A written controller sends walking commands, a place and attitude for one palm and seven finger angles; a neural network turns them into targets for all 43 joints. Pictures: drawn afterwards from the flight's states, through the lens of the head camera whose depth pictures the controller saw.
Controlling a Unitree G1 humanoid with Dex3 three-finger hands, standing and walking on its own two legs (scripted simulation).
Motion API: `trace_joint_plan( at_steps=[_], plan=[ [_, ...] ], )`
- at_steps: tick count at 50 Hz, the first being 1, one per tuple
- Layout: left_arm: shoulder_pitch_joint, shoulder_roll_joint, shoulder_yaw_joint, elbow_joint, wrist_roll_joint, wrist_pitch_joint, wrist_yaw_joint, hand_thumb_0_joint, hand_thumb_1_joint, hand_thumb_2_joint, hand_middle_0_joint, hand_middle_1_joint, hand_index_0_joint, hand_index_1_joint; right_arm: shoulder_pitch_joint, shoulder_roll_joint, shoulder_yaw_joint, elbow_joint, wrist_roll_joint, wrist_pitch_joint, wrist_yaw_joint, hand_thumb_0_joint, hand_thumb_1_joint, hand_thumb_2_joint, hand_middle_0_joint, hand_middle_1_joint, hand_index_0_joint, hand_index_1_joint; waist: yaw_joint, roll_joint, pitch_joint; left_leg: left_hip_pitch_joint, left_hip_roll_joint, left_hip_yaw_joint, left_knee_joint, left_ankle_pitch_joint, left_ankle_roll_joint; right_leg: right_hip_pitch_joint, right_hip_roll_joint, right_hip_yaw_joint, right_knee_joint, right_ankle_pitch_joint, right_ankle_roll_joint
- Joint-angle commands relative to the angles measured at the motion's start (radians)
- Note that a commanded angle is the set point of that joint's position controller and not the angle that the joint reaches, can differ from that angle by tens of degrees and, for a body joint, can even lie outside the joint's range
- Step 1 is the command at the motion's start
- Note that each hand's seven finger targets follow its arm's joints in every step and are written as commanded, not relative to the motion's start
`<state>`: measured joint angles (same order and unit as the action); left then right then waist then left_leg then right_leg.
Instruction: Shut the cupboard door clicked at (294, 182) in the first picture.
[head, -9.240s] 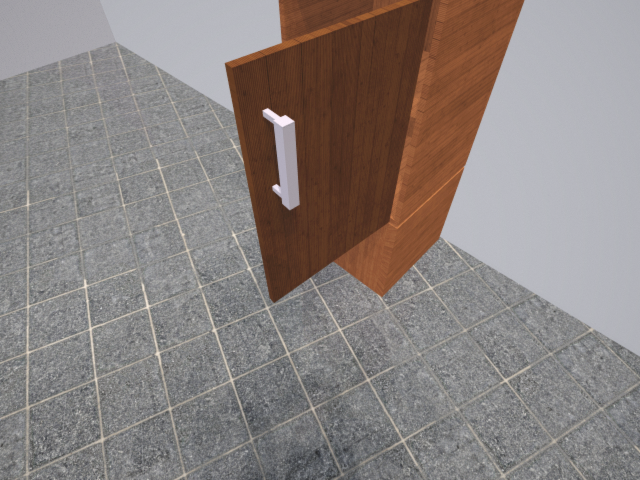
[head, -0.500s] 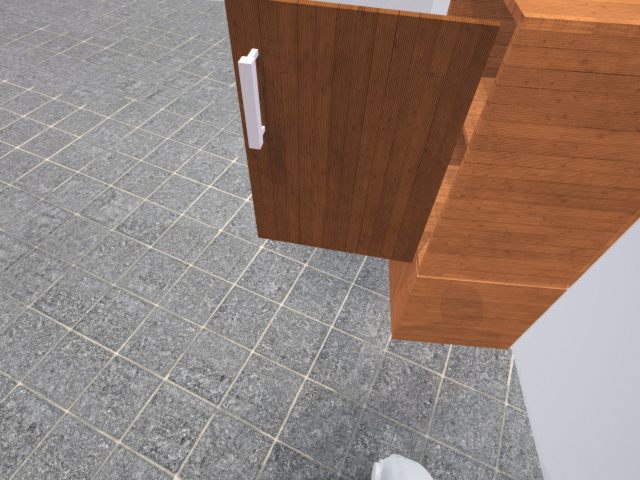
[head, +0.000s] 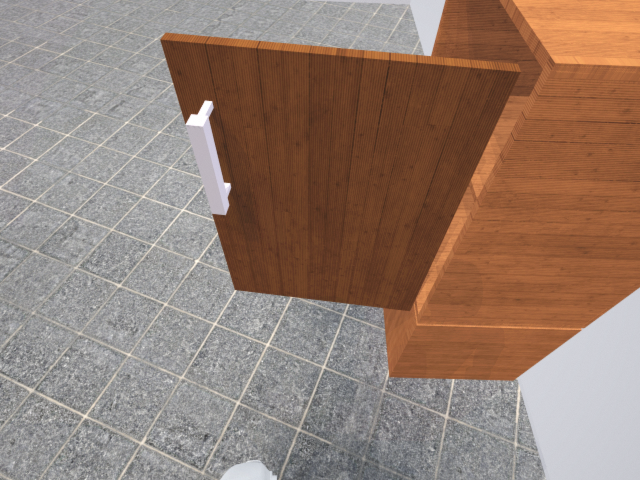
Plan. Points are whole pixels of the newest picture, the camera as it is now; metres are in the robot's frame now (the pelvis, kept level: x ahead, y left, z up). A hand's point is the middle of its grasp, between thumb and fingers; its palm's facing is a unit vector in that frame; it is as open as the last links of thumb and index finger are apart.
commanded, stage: come to a stop and stand still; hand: left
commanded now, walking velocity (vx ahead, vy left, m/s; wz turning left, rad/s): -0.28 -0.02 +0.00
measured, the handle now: (214, 161) +0.52 +0.18 +0.08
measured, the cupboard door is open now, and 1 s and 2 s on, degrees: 84 84 84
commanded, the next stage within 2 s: look again from close up in 0.82 s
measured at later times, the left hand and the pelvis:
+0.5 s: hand out of the picture +0.07 +0.20 -0.18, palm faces +0.00 -0.96 -0.27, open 7.4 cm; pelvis +0.02 +0.00 -0.01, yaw -2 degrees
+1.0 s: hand out of the picture +0.05 +0.19 -0.17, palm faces -0.05 -0.97 -0.24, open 7.3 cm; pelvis +0.01 +0.01 -0.01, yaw -2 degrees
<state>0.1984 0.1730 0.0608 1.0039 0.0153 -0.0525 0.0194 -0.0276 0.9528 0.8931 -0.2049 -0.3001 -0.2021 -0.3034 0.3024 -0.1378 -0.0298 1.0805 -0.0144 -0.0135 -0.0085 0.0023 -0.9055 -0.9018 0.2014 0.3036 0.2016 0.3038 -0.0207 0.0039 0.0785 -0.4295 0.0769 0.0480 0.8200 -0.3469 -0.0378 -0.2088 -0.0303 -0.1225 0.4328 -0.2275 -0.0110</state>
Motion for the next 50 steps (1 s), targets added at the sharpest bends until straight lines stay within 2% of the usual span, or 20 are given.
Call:
trace_joint_plan(
  at_steps=[1, 4, 8, 11, 16, 20, 21, 22, 23, 25, 27, 31, 34, 36, 38, 40, 41, 42, 45, 50],
  plan=[
    [0.026, 0.099, 0.001, -0.013, -0.004, 0.006, 0.006, 0.0, 0.9, 0.9, -0.2, -0.3, -0.2, -0.3, 0.131, -0.007, 0.005, 0.0, -0.002, -0.007, -0.002, 0.0, -0.9, -0.9, 0.2, 0.3, 0.2, 0.3, -0.022, -0.068, -0.126, 0.26, -0.051, 0.04, -0.33, 0.289, -0.019, -0.045, -0.154, 0.081, -0.016, 0.384, -0.089],
    [0.115, 0.05, -0.016, -0.004, -0.014, 0.042, 0.017, 0.0, 0.9, 0.9, -0.2, -0.3, -0.2, -0.3, 0.083, -0.168, -0.023, -0.033, -0.003, -0.017, -0.023, 0.0, -0.9, -0.9, 0.2, 0.3, 0.2, 0.3, 0.021, 0.173, -0.17, 0.266, 0.216, -0.208, -0.407, 0.776, 0.122, -0.052, -0.04, 0.038, 0.133, -0.11, 0.025],
    [0.118, 0.073, -0.011, 0.009, -0.009, 0.089, 0.012, 0.0, 0.9, 0.9, -0.2, -0.3, -0.2, -0.3, 0.0, -0.197, -0.031, -0.062, -0.011, 0.007, -0.05, 0.0, -0.9, -0.9, 0.2, 0.3, 0.2, 0.3, 0.011, 0.204, -0.05, 0.221, 0.271, -0.249, -0.466, 0.877, 0.215, -0.146, -0.009, 0.079, 0.419, -0.337, 0.021],
    [0.098, 0.099, 0.008, -0.013, -0.007, 0.097, 0.011, 0.0, 0.9, 0.9, -0.2, -0.3, -0.2, -0.3, -0.003, -0.231, -0.049, -0.078, -0.012, 0.02, -0.06, 0.0, -0.9, -0.9, 0.2, 0.3, 0.2, 0.3, -0.009, 0.149, -0.151, 0.331, 0.296, -0.222, -0.403, 0.967, 0.258, -0.221, 0.001, 0.135, 0.583, -0.361, 0.025],
    [0.078, 0.088, 0.015, -0.055, -0.004, 0.107, 0.002, 0.0, 0.9, 0.9, -0.2, -0.3, -0.2, -0.3, -0.072, -0.242, -0.064, -0.11, -0.013, 0.028, -0.058, 0.0, -0.9, -0.9, 0.2, 0.3, 0.2, 0.3, -0.003, 0.144, -0.196, 0.33, 0.276, -0.186, -0.415, 0.754, 0.234, -0.2, 0.01, 0.14, 0.518, -0.301, 0.034],
    [0.178, 0.083, 0.017, -0.041, -0.001, 0.101, -0.002, 0.0, 0.9, 0.9, -0.2, -0.3, -0.2, -0.3, -0.143, -0.239, -0.067, -0.131, -0.009, 0.036, -0.04, 0.0, -0.9, -0.9, 0.2, 0.3, 0.2, 0.3, 0.048, 0.133, -0.167, 0.138, 0.215, -0.152, -0.419, 0.358, 0.167, 0.052, 0.006, 0.077, 0.143, -0.096, 0.014],
    [0.211, 0.103, 0.02, -0.036, 0.009, 0.096, -0.001, 0.0, 0.9, 0.9, -0.2, -0.3, -0.2, -0.3, -0.152, -0.216, -0.067, -0.138, -0.002, 0.043, -0.033, 0.0, -0.9, -0.9, 0.2, 0.3, 0.2, 0.3, 0.063, 0.035, -0.133, 0.053, 0.14, -0.105, -0.377, 0.155, 0.118, 0.109, -0.01, 0.095, 0.001, -0.01, 0.008],
    [0.189, 0.171, 0.027, -0.049, 0.024, 0.086, 0.005, 0.0, 0.9, 0.9, -0.2, -0.3, -0.2, -0.3, -0.136, -0.148, -0.06, -0.151, 0.007, 0.052, -0.025, 0.0, -0.9, -0.9, 0.2, 0.3, 0.2, 0.3, 0.049, -0.209, -0.077, -0.042, 0.002, -0.022, -0.23, -0.079, 0.045, 0.064, -0.18, 0.35, -0.177, -0.081, -0.057],
    [0.106, 0.211, 0.025, -0.071, 0.022, 0.077, 0.007, 0.0, 0.9, 0.9, -0.2, -0.3, -0.2, -0.3, -0.173, -0.11, -0.047, -0.172, 0.006, 0.06, -0.014, 0.0, -0.9, -0.9, 0.2, 0.3, 0.2, 0.3, 0.046, -0.332, 0.001, 0.004, -0.059, -0.011, -0.074, -0.183, 0.02, -0.138, -0.307, 0.446, -0.262, -0.122, -0.137],
    [-0.008, 0.223, 0.014, -0.113, 0.024, 0.077, 0.002, 0.0, 0.9, 0.9, -0.2, -0.3, -0.2, -0.3, -0.138, -0.108, -0.052, -0.164, 0.004, 0.063, 0.008, 0.0, -0.9, -0.9, 0.2, 0.3, 0.2, 0.3, 0.002, -0.168, -0.023, 0.091, -0.074, -0.013, 0.097, -0.136, 0.025, -0.274, -0.278, 0.35, -0.248, -0.265, -0.168],
    [-0.025, 0.159, 0.005, -0.095, 0.015, 0.059, 0.008, 0.0, 0.9, 0.9, -0.2, -0.3, -0.2, -0.3, -0.129, -0.121, -0.05, -0.129, -0.001, 0.064, 0.0, 0.0, -0.9, -0.9, 0.2, 0.3, 0.2, 0.3, -0.001, -0.245, -0.002, 0.021, -0.052, -0.043, 0.123, -0.092, 0.027, -0.16, -0.211, 0.302, -0.184, 0.002, -0.148],
    [0.062, 0.157, -0.003, -0.042, 0.006, 0.041, 0.013, 0.0, 0.9, 0.9, -0.2, -0.3, -0.2, -0.3, -0.084, -0.087, -0.028, -0.098, 0.007, 0.032, -0.011, 0.0, -0.9, -0.9, 0.2, 0.3, 0.2, 0.3, 0.017, -0.146, -0.113, 0.101, -0.064, 0.001, -0.278, -0.03, 0.006, 0.123, -0.188, 0.236, 0.023, 0.571, -0.135],
    [0.108, 0.102, -0.017, -0.02, -0.02, 0.038, 0.01, 0.0, 0.9, 0.9, -0.2, -0.3, -0.2, -0.3, -0.037, -0.15, -0.023, -0.06, -0.001, -0.007, -0.028, 0.0, -0.9, -0.9, 0.2, 0.3, 0.2, 0.3, 0.037, 0.078, -0.197, 0.33, 0.091, -0.161, -0.407, 0.596, 0.076, 0.044, -0.081, 0.165, 0.095, 0.337, -0.014],
    [0.081, 0.082, -0.022, -0.012, -0.011, 0.048, 0.014, 0.0, 0.9, 0.9, -0.2, -0.3, -0.2, -0.3, -0.055, -0.171, -0.018, -0.052, -0.003, 0.002, -0.033, 0.0, -0.9, -0.9, 0.2, 0.3, 0.2, 0.3, 0.038, 0.071, -0.148, 0.258, 0.122, -0.152, -0.417, 0.53, 0.103, 0.081, -0.046, 0.146, 0.01, 0.096, 0.004],
    [0.062, 0.095, -0.022, 0.012, -0.01, 0.059, 0.011, 0.0, 0.9, 0.9, -0.2, -0.3, -0.2, -0.3, -0.057, -0.143, -0.008, -0.03, -0.002, 0.0, -0.038, 0.0, -0.9, -0.9, 0.2, 0.3, 0.2, 0.3, 0.041, 0.162, -0.093, 0.238, 0.081, -0.149, -0.446, 0.534, 0.087, 0.085, -0.051, 0.136, 0.013, 0.137, -0.004],
    [0.178, 0.115, -0.035, 0.045, 0.002, 0.041, 0.054, 0.0, 0.9, 0.9, -0.2, -0.3, -0.2, -0.3, -0.122, -0.171, -0.009, -0.097, 0.017, -0.01, -0.026, 0.0, -0.9, -0.9, 0.2, 0.3, 0.2, 0.3, 0.074, 0.1, -0.064, 0.246, 0.066, -0.068, -0.249, 0.499, 0.055, -0.002, -0.095, 0.187, -0.035, 0.301, -0.009],
    [0.096, 0.137, -0.039, 0.003, -0.001, 0.029, 0.046, 0.0, 0.9, 0.9, -0.2, -0.3, -0.2, -0.3, -0.039, -0.118, 0.0, -0.111, 0.006, -0.005, -0.017, 0.0, -0.9, -0.9, 0.2, 0.3, 0.2, 0.3, 0.0, 0.103, -0.091, 0.217, 0.019, -0.075, -0.303, 0.225, 0.048, -0.006, -0.114, 0.217, -0.019, 0.128, -0.047],
    [0.062, 0.13, -0.041, -0.005, -0.002, 0.029, 0.034, 0.0, 0.9, 0.9, -0.2, -0.3, -0.2, -0.3, -0.023, -0.114, 0.004, -0.101, 0.0, -0.007, -0.015, 0.0, -0.9, -0.9, 0.2, 0.3, 0.2, 0.3, 0.006, 0.142, -0.066, 0.207, 0.02, -0.091, -0.359, 0.179, 0.06, -0.036, -0.09, 0.2, -0.003, 0.013, -0.054],
    [0.092, 0.109, -0.045, 0.002, 0.001, 0.02, 0.028, 0.0, 0.9, 0.9, -0.2, -0.3, -0.2, -0.3, 0.015, -0.128, 0.009, -0.11, -0.005, -0.022, -0.015, 0.0, -0.9, -0.9, 0.2, 0.3, 0.2, 0.3, 0.012, 0.082, -0.121, 0.221, 0.044, -0.125, -0.374, 0.368, 0.085, 0.029, -0.049, 0.152, 0.048, 0.103, -0.045],
    [0.089, 0.101, -0.05, 0.011, -0.002, 0.027, 0.021, 0.0, 0.9, 0.9, -0.2, -0.3, -0.2, -0.3, 0.006, -0.15, 0.016, -0.114, -0.002, -0.025, -0.02, 0.0, -0.9, -0.9, 0.2, 0.3, 0.2, 0.3, 0.018, -0.009, -0.036, 0.205, 0.035, -0.122, -0.425, 0.288, 0.091, -0.006, -0.047, 0.162, 0.03, 0.051, -0.035]
  ],
)
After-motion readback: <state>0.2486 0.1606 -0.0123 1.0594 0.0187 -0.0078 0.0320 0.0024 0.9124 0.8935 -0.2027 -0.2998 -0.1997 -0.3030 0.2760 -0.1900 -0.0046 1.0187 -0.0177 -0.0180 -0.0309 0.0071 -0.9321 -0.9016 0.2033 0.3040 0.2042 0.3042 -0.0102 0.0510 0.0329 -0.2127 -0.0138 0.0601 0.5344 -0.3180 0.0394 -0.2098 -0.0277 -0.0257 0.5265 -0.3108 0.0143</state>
